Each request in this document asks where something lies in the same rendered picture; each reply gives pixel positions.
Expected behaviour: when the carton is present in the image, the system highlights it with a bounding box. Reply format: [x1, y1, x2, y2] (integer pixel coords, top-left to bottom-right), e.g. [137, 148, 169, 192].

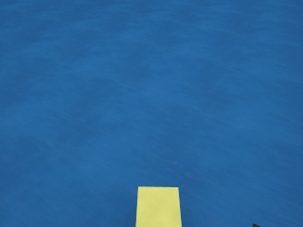
[135, 186, 182, 227]

